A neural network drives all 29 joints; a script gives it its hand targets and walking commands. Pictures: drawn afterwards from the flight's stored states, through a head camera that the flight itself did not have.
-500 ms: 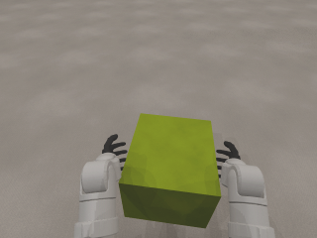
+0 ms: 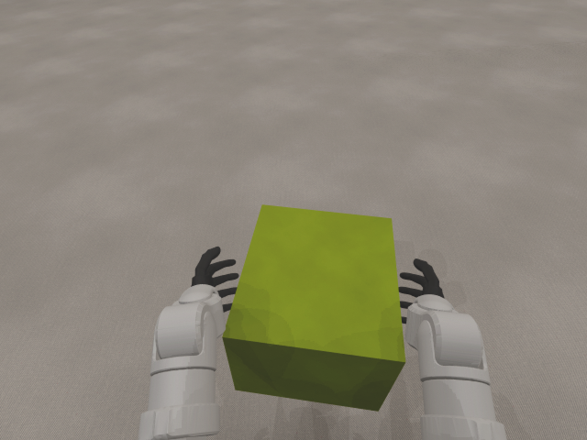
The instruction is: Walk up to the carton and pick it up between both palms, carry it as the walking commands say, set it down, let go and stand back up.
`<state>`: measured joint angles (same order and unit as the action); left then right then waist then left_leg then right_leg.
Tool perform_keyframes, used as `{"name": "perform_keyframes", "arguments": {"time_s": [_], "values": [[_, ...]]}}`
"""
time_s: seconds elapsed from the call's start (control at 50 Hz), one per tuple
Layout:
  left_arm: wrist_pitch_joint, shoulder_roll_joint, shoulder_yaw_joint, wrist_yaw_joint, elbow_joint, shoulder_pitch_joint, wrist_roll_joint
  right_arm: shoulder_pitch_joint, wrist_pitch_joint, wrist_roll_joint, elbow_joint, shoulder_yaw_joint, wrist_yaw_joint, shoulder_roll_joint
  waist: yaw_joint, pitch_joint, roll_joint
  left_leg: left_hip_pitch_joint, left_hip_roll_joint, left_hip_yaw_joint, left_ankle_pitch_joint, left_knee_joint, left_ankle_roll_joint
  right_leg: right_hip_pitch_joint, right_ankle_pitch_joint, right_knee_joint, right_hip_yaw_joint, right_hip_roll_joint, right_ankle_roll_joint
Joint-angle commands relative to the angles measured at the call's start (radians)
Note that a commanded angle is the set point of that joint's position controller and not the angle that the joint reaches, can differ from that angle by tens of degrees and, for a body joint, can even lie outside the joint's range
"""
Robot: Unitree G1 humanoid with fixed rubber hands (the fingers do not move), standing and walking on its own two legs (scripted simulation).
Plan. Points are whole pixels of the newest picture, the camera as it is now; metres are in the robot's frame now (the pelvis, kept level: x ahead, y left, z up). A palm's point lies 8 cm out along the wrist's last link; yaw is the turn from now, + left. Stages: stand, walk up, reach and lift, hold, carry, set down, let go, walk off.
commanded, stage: carry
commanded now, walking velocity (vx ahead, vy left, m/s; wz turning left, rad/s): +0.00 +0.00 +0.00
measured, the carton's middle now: (316, 301) +0.36 -0.01 -0.03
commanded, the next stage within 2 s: none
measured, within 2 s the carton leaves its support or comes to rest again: neither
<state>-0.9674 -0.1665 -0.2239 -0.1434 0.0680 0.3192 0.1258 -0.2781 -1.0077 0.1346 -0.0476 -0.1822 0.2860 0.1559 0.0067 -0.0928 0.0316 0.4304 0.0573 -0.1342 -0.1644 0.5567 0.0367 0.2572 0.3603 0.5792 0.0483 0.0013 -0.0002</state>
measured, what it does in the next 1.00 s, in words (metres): stands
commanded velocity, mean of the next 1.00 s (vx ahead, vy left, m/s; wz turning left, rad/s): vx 0.00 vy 0.00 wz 0.00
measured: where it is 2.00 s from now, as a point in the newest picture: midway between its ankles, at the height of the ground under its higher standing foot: outside the picture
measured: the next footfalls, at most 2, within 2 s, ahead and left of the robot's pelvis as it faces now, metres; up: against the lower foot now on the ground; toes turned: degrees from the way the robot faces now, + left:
none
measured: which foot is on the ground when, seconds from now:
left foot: down 0.00-1.00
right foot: down 0.00-1.00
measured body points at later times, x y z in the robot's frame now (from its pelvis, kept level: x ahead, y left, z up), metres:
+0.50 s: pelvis +0.00 +0.00 +0.00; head -0.02 -0.01 +0.45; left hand +0.31 +0.15 +0.05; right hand +0.30 -0.16 +0.03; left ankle +0.08 +0.10 -0.73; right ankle -0.04 -0.11 -0.73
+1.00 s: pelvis -0.01 +0.00 +0.00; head -0.03 +0.00 +0.45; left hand +0.30 +0.16 +0.04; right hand +0.29 -0.15 +0.03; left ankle +0.08 +0.10 -0.73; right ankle -0.04 -0.11 -0.73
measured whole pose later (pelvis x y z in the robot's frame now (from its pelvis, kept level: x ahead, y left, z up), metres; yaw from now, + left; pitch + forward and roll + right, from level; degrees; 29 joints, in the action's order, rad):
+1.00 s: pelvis -0.01 +0.00 +0.00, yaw +0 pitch +1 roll -1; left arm -0.77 -0.15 -0.23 -0.10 0.17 0.26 0.13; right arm -0.22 -0.81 0.14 -0.16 -0.18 0.19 0.14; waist 0.01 -0.09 0.03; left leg 0.43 0.06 -0.13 -0.15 0.56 0.04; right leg 0.26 0.35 0.58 0.05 0.00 0.00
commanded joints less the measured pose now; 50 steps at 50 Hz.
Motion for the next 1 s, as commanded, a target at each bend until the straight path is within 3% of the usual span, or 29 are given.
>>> {"name": "perform_keyframes", "arguments": {"time_s": [0.0,0.04,0.06,0.08,0.12,0.16,0.22,0.24,0.26,0.3,0.34,0.38,0.4,0.42,0.46,0.48,0.5,0.54,0.56,0.6,0.62,0.7,0.78,0.8,0.88,0.92,0.94,0.96,0.98], "values": [[0.041,-0.914,0.610,0.322,0.044,0.436,-0.285,-0.539,0.086,-0.279,-0.002,0.542,-0.475,0.870,-0.017,-0.332,-0.057,-0.328,0.130,0.134,0.129,-0.088,-0.021,0.081,-0.175,-0.085,-0.080,-0.110,-0.021],[0.070,-0.882,0.569,0.320,0.099,0.404,-0.247,-0.509,0.117,-0.244,-0.073,0.504,-0.474,0.851,-0.017,-0.329,-0.050,-0.330,0.141,0.134,0.165,-0.081,-0.020,0.074,-0.182,-0.079,-0.073,-0.106,-0.018],[0.078,-0.893,0.602,0.320,0.057,0.409,-0.266,-0.525,0.127,-0.261,-0.014,0.532,-0.471,0.853,-0.015,-0.330,-0.046,-0.336,0.142,0.130,0.213,-0.066,-0.021,0.072,-0.209,-0.077,-0.064,-0.103,-0.011],[0.088,-0.888,0.590,0.320,0.098,0.400,-0.258,-0.530,0.137,-0.250,-0.033,0.517,-0.469,0.836,-0.016,-0.327,-0.043,-0.334,0.138,0.124,0.171,-0.072,-0.027,0.074,-0.194,-0.077,-0.071,-0.106,-0.017],[0.094,-0.888,0.614,0.318,0.029,0.427,-0.280,-0.528,0.143,-0.264,-0.003,0.539,-0.463,0.848,-0.016,-0.330,-0.066,-0.317,0.136,0.129,0.140,-0.076,-0.024,0.065,-0.185,-0.089,-0.074,-0.110,-0.021],[0.117,-0.862,0.584,0.312,0.089,0.402,-0.237,-0.487,0.165,-0.225,-0.088,0.499,-0.464,0.832,-0.015,-0.325,-0.030,-0.327,0.141,0.140,0.144,-0.086,-0.019,0.069,-0.166,-0.084,-0.074,-0.104,-0.021],[0.131,-0.868,0.614,0.311,0.029,0.418,-0.265,-0.530,0.182,-0.255,0.010,0.541,-0.459,0.824,-0.015,-0.318,-0.068,-0.311,0.141,0.128,0.154,-0.077,-0.022,0.061,-0.189,-0.084,-0.066,-0.111,-0.022],[0.145,-0.850,0.573,0.310,0.107,0.379,-0.227,-0.506,0.198,-0.215,-0.054,0.492,-0.457,0.797,-0.016,-0.324,-0.047,-0.327,0.140,0.128,0.110,-0.087,-0.023,0.074,-0.160,-0.088,-0.076,-0.111,-0.021],[0.137,-0.854,0.617,0.303,-0.005,0.380,-0.268,-0.513,0.191,-0.258,0.055,0.543,-0.451,0.803,-0.014,-0.329,-0.058,-0.326,0.142,0.132,0.111,-0.093,-0.017,0.063,-0.158,-0.093,-0.074,-0.107,-0.024],[0.135,-0.850,0.601,0.307,0.095,0.352,-0.237,-0.483,0.192,-0.225,-0.029,0.515,-0.456,0.789,-0.012,-0.292,-0.043,-0.315,0.137,0.129,0.109,-0.096,-0.019,0.089,-0.157,-0.097,-0.072,-0.108,-0.022],[0.132,-0.857,0.629,0.305,0.027,0.361,-0.268,-0.482,0.187,-0.244,0.030,0.543,-0.450,0.793,-0.014,-0.312,-0.055,-0.332,0.145,0.129,0.153,-0.088,-0.019,0.079,-0.186,-0.093,-0.069,-0.106,-0.020],[0.144,-0.838,0.595,0.305,0.083,0.357,-0.234,-0.462,0.196,-0.211,-0.054,0.502,-0.451,0.785,-0.014,-0.310,-0.049,-0.331,0.140,0.127,0.161,-0.088,-0.017,0.073,-0.189,-0.084,-0.060,-0.105,-0.013],[0.149,-0.836,0.620,0.302,0.029,0.373,-0.253,-0.482,0.201,-0.232,0.003,0.528,-0.451,0.780,-0.012,-0.319,-0.041,-0.336,0.145,0.129,0.164,-0.085,-0.014,0.069,-0.196,-0.085,-0.067,-0.107,-0.019],[0.150,-0.832,0.596,0.302,0.086,0.352,-0.231,-0.459,0.204,-0.211,-0.048,0.505,-0.452,0.774,-0.013,-0.328,-0.046,-0.334,0.150,0.134,0.188,-0.082,-0.013,0.060,-0.200,-0.074,-0.062,-0.108,-0.021],[0.147,-0.847,0.634,0.301,-0.005,0.360,-0.268,-0.499,0.200,-0.255,0.059,0.563,-0.446,0.790,-0.012,-0.329,-0.081,-0.334,0.149,0.126,0.233,-0.063,-0.005,0.047,-0.247,-0.073,-0.061,-0.111,-0.017],[0.157,-0.832,0.586,0.301,0.094,0.335,-0.222,-0.495,0.211,-0.215,-0.008,0.511,-0.447,0.764,-0.012,-0.327,-0.054,-0.349,0.143,0.126,0.218,-0.077,-0.012,0.061,-0.230,-0.068,-0.060,-0.107,-0.018],[0.156,-0.846,0.601,0.300,0.067,0.346,-0.235,-0.492,0.211,-0.227,0.009,0.524,-0.447,0.778,-0.013,-0.338,-0.070,-0.353,0.156,0.145,0.231,-0.082,-0.003,0.058,-0.217,-0.062,-0.058,-0.101,-0.017],[0.156,-0.843,0.595,0.302,0.073,0.350,-0.233,-0.491,0.207,-0.225,-0.002,0.529,-0.450,0.779,-0.013,-0.310,-0.083,-0.329,0.144,0.129,0.164,-0.090,-0.011,0.067,-0.184,-0.082,-0.053,-0.105,-0.017],[0.153,-0.842,0.620,0.299,0.037,0.347,-0.249,-0.479,0.203,-0.239,0.016,0.542,-0.448,0.778,-0.013,-0.306,-0.051,-0.325,0.146,0.131,0.136,-0.090,-0.010,0.075,-0.176,-0.090,-0.061,-0.104,-0.025],[0.158,-0.834,0.581,0.302,0.117,0.325,-0.213,-0.497,0.211,-0.216,-0.021,0.514,-0.451,0.769,-0.011,-0.289,-0.072,-0.316,0.136,0.132,0.068,-0.112,-0.015,0.084,-0.129,-0.103,-0.060,-0.109,-0.027],[0.156,-0.837,0.604,0.302,0.082,0.317,-0.232,-0.484,0.207,-0.229,0.007,0.532,-0.450,0.765,-0.011,-0.283,-0.076,-0.304,0.150,0.145,0.055,-0.122,-0.012,0.078,-0.112,-0.105,-0.061,-0.106,-0.026],[0.173,-0.835,0.594,0.302,0.093,0.330,-0.216,-0.468,0.225,-0.204,-0.029,0.504,-0.451,0.754,-0.010,-0.305,-0.033,-0.337,0.146,0.135,0.165,-0.107,-0.010,0.076,-0.186,-0.085,-0.052,-0.102,-0.020],[0.182,-0.841,0.606,0.302,0.071,0.325,-0.228,-0.493,0.234,-0.222,0.020,0.532,-0.447,0.758,-0.010,-0.306,-0.068,-0.336,0.140,0.128,0.171,-0.096,-0.006,0.063,-0.214,-0.095,-0.056,-0.107,-0.023],[0.189,-0.823,0.579,0.300,0.102,0.328,-0.207,-0.448,0.235,-0.199,-0.063,0.503,-0.449,0.759,-0.009,-0.298,-0.067,-0.330,0.137,0.128,0.128,-0.107,-0.007,0.075,-0.168,-0.095,-0.052,-0.111,-0.024],[0.197,-0.827,0.585,0.303,0.114,0.304,-0.206,-0.477,0.251,-0.201,-0.027,0.514,-0.450,0.745,-0.007,-0.271,-0.057,-0.306,0.133,0.132,0.030,-0.131,-0.006,0.093,-0.105,-0.124,-0.060,-0.102,-0.030],[0.205,-0.827,0.588,0.301,0.092,0.299,-0.210,-0.483,0.260,-0.201,0.019,0.521,-0.445,0.736,-0.010,-0.295,-0.092,-0.336,0.142,0.137,0.122,-0.115,0.000,0.078,-0.178,-0.106,-0.056,-0.104,-0.023],[0.214,-0.804,0.569,0.299,0.107,0.297,-0.196,-0.459,0.265,-0.187,-0.028,0.503,-0.445,0.728,-0.011,-0.307,-0.091,-0.352,0.141,0.131,0.174,-0.100,-0.002,0.072,-0.209,-0.089,-0.045,-0.104,-0.020],[0.215,-0.807,0.599,0.295,0.030,0.332,-0.222,-0.474,0.268,-0.210,0.039,0.520,-0.443,0.728,-0.008,-0.314,-0.062,-0.368,0.143,0.138,0.202,-0.101,0.003,0.078,-0.208,-0.077,-0.047,-0.102,-0.017],[0.207,-0.809,0.611,0.297,0.034,0.303,-0.224,-0.460,0.261,-0.212,0.045,0.540,-0.442,0.731,-0.009,-0.316,-0.080,-0.354,0.146,0.131,0.223,-0.087,0.005,0.069,-0.234,-0.084,-0.055,-0.106,-0.021]]}}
